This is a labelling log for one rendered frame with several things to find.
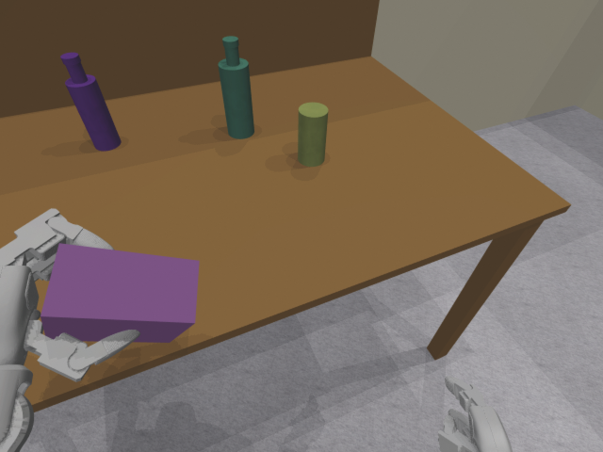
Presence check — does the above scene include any left robot forearm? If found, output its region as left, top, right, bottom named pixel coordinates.
left=0, top=364, right=34, bottom=452

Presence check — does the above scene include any right robot hand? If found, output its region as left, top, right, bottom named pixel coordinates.
left=438, top=376, right=513, bottom=452

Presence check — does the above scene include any sponge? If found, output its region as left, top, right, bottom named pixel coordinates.
left=41, top=243, right=200, bottom=343

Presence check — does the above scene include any table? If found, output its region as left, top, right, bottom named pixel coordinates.
left=0, top=0, right=571, bottom=412

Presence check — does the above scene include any left robot hand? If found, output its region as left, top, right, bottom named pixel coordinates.
left=0, top=208, right=140, bottom=382

